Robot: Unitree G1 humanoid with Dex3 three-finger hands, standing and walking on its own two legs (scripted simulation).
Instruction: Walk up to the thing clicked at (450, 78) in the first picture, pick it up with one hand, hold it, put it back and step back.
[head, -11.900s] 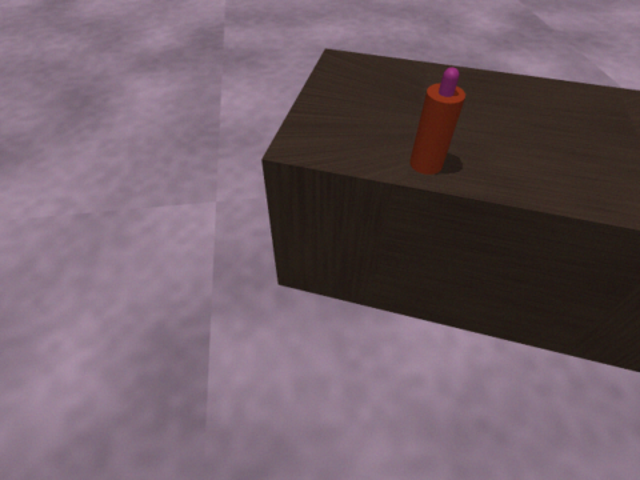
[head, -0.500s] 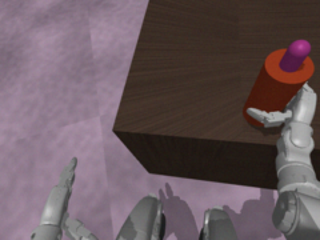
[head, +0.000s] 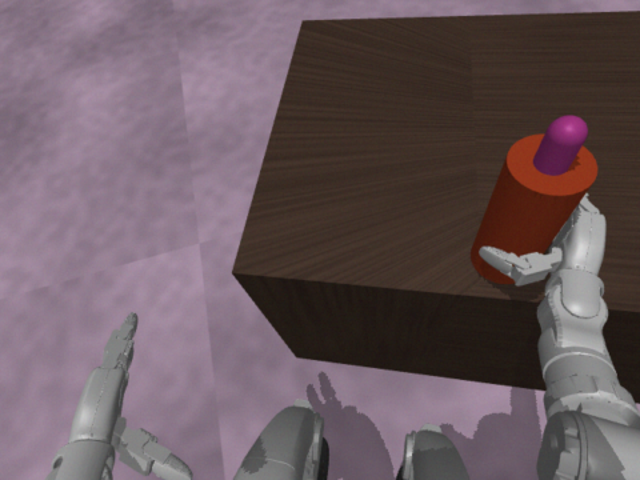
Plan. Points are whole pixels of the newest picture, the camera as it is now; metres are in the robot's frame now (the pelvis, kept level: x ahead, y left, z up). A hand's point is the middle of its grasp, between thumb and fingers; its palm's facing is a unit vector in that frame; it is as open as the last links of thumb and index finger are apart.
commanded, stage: settle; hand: right
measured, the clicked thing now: (528, 205) +0.44 -0.17 +0.05
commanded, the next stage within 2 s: lift in 0.36 s
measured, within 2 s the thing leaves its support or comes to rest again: neither
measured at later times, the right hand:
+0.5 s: hand (544, 211) +0.44 -0.19 +0.04, palm faces +0.21 +0.98 -0.02, open 11.4 cm
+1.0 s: hand (566, 204) +0.40 -0.19 +0.10, palm faces +0.20 +0.98 -0.03, open 11.4 cm
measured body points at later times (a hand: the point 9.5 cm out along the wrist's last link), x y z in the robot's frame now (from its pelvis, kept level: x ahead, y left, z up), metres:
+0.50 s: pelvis -0.01 +0.00 +0.01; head +0.09 -0.03 +0.45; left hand +0.15 +0.26 +0.01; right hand +0.42 -0.24 +0.04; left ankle +0.04 +0.13 -0.65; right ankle +0.02 -0.11 -0.65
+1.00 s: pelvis +0.01 +0.00 +0.04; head +0.06 -0.02 +0.49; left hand +0.16 +0.25 +0.00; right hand +0.39 -0.24 +0.11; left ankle +0.04 +0.13 -0.65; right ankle +0.02 -0.11 -0.65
